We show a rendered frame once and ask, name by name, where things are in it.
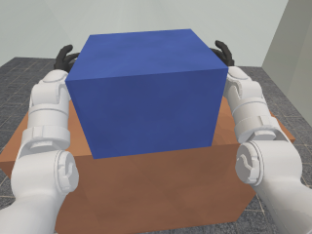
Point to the pedestal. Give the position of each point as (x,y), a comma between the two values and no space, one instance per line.
(152,191)

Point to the left robot forearm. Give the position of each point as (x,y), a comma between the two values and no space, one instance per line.
(48,113)

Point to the carton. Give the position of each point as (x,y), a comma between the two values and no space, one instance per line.
(146,92)

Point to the robot left upper arm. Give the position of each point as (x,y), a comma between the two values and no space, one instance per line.
(41,182)

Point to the right robot hand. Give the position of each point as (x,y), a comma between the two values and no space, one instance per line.
(225,55)

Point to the left robot hand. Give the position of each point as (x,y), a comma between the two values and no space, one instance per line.
(63,60)

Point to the right robot forearm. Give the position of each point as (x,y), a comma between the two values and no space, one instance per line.
(249,109)

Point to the robot right upper arm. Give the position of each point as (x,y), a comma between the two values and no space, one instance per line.
(273,169)

